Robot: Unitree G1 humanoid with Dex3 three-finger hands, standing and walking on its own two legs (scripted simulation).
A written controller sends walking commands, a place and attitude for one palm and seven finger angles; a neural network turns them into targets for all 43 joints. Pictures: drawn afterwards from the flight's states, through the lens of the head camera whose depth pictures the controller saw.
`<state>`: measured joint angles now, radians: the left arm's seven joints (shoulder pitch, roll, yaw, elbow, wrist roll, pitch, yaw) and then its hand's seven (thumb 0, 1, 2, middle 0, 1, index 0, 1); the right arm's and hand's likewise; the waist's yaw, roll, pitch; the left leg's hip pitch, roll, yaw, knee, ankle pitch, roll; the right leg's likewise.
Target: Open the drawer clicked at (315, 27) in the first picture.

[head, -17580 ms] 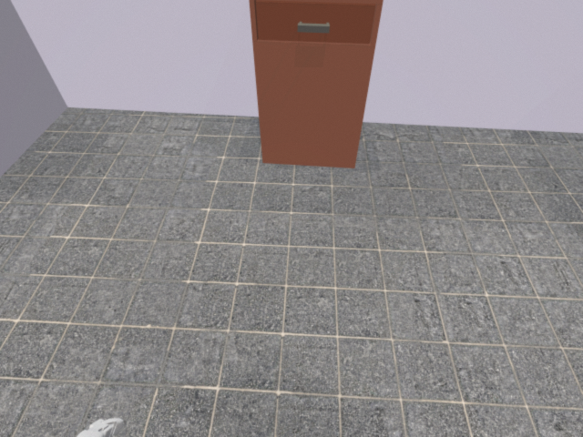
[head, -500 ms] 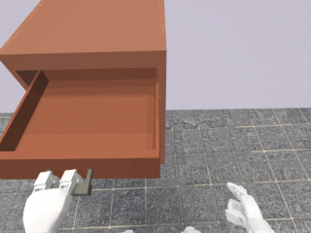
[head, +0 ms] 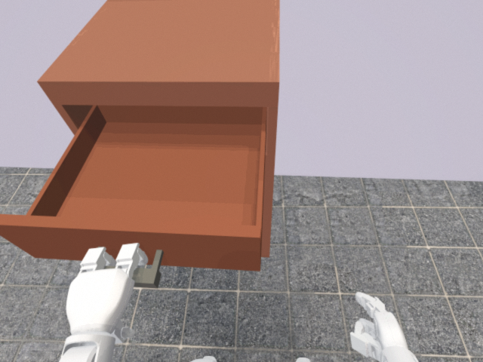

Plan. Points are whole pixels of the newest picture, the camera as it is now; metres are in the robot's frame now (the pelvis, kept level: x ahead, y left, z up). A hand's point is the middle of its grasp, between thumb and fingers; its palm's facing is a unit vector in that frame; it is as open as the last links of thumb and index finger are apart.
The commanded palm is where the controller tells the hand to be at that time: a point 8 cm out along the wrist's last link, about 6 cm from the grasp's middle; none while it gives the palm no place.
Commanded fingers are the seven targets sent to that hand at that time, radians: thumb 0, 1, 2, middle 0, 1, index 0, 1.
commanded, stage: lift the hand off the handle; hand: left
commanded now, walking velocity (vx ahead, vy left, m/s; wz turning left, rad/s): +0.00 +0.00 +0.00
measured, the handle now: (125, 264) +0.27 +0.23 +0.00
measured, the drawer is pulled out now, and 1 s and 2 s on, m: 0.30 0.30 0.30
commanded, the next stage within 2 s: draw the hand back to the body in 1.70 s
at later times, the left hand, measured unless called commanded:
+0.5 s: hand (120, 298) +0.22 +0.23 -0.02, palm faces +0.00 -0.07 -1.00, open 13.7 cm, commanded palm +0.20 +0.23 +0.05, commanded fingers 0.00 -0.50 0.30 -0.30 -1.20 -0.30 -1.20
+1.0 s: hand (99, 281) +0.22 +0.24 +0.05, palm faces +0.01 -0.09 -1.00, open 13.2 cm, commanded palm +0.20 +0.23 +0.12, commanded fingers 0.00 -0.50 0.30 -0.30 -1.20 -0.30 -1.20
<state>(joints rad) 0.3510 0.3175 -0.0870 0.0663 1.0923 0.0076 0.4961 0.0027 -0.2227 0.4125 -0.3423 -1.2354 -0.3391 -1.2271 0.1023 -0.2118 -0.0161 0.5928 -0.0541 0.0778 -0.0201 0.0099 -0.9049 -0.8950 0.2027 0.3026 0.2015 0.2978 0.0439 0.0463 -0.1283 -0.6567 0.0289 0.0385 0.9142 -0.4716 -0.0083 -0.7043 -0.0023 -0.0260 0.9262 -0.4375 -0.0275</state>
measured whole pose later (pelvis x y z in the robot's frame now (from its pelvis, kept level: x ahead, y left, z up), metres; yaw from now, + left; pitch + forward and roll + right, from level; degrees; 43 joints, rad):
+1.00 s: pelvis +0.00 +0.01 +0.03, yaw +1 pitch +6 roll +1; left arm 0.26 0.38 -0.11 -0.01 1.01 0.03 0.33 0.00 -0.49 0.30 -0.32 -1.20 -0.44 -1.23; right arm 0.09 -0.23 -0.03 0.62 -0.03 0.08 -0.06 0.01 -0.91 -0.90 0.20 0.30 0.20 0.30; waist 0.08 0.07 -0.06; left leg -0.45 0.01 0.03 0.72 -0.38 0.00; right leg -0.49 -0.02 -0.04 0.74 -0.36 -0.02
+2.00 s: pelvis +0.02 +0.02 +0.05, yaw +1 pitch +2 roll +0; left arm 0.42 0.48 0.00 -0.44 0.88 0.07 0.09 0.00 -0.49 0.30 -0.32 -1.20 -0.32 -1.20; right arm 0.10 -0.24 0.03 0.55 0.00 0.14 0.00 0.01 -0.91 -0.90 0.20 0.30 0.20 0.30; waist 0.11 0.10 -0.03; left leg -0.22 0.00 0.03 0.49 -0.30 0.01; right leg -0.24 -0.01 -0.04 0.48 -0.26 0.00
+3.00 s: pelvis +0.03 +0.00 +0.05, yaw +3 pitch -1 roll +0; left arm 0.56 0.32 0.25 -0.52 -0.04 -0.10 0.11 0.00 0.25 0.62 -0.26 -0.72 -0.26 -0.72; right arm 0.16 -0.21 0.01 0.62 0.01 -0.13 -0.08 0.01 -0.90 -0.90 0.20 0.30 0.20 0.30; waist 0.06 0.07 0.02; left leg -0.11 0.01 -0.01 0.44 -0.30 -0.01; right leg -0.13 -0.01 -0.08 0.43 -0.28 -0.01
